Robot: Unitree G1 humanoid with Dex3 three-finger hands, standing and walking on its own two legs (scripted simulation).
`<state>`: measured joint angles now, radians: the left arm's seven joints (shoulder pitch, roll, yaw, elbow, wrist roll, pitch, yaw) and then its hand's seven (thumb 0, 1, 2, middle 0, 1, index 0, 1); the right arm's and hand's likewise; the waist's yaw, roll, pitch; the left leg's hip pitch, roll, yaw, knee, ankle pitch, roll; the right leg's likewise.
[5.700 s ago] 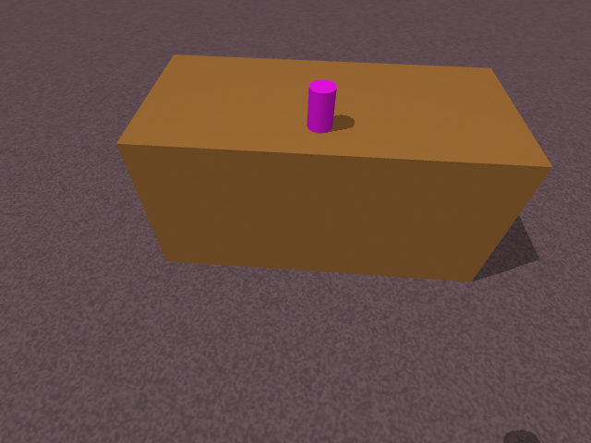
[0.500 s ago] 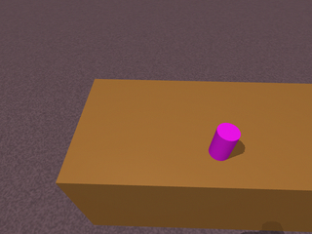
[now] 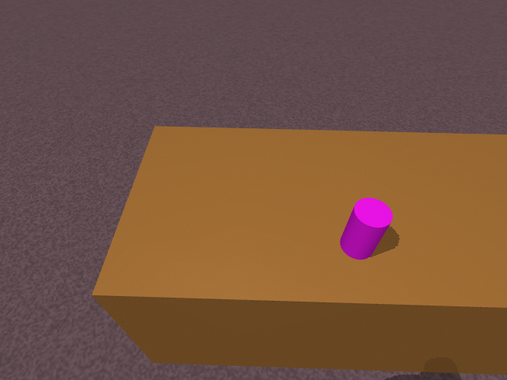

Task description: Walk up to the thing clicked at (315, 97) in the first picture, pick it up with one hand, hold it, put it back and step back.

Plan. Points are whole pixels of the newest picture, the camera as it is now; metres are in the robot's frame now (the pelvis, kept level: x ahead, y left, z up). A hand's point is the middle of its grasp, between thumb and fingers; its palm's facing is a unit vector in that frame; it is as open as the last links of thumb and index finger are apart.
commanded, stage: stand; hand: right
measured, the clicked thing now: (364, 229) +0.46 -0.26 -0.12
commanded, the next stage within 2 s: rise first in 0.68 s
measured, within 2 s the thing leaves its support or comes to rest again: neither
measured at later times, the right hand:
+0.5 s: hand out of the picture +0.08 -0.25 -0.16, palm faces -0.05 +0.94 -0.33, open 7.4 cm
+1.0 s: hand out of the picture +0.16 -0.24 -0.14, palm faces +0.16 +0.94 -0.31, open 10.5 cm
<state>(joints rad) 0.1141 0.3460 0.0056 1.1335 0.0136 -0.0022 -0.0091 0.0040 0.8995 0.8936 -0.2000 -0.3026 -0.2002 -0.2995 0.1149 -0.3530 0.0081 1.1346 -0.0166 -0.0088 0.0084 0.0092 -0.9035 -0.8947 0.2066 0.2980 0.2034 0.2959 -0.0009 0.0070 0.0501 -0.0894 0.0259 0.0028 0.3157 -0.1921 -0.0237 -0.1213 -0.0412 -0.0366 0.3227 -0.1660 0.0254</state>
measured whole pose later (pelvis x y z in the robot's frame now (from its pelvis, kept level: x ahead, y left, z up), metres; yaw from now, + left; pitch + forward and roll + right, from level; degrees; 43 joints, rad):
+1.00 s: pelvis -0.01 +0.00 -0.01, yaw -1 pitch +2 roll +0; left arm 0.03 0.28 0.10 0.91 -0.05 -0.09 0.05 0.01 0.54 0.54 -0.08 -0.13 -0.08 -0.12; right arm 0.03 -0.29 -0.11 0.89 0.04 -0.08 -0.06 0.01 -0.55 -0.54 0.11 0.12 0.11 0.12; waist -0.01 0.00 0.06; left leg -0.25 0.03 0.01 0.46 -0.24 -0.02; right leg -0.28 -0.04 -0.02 0.45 -0.20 0.02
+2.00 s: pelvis +0.00 +0.01 +0.00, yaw -2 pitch -3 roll +0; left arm 0.21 0.23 0.11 0.66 -0.02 -0.07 0.07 -0.01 -0.53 0.07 -0.06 -0.07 -0.06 -0.07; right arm 0.34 -0.29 -0.21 0.32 0.03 -0.11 -0.06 -0.01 0.50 -0.06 0.06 0.06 0.06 0.06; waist -0.03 -0.02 0.04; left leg -0.11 0.03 0.04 0.39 -0.24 -0.01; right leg -0.14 -0.04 0.00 0.37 -0.19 0.03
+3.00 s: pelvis -0.03 -0.01 -0.05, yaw -1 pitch +10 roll +2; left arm 0.24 0.24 -0.01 0.55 0.01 -0.18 0.14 -0.01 -0.51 0.02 -0.06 -0.06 -0.07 -0.05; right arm -0.33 -0.65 -0.64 0.98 0.28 -0.40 0.52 -0.01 0.50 -0.06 0.04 0.05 0.04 0.05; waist 0.06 0.05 -0.07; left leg -0.62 0.02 0.03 0.82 -0.38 -0.03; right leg -0.69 -0.06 0.02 0.87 -0.36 0.01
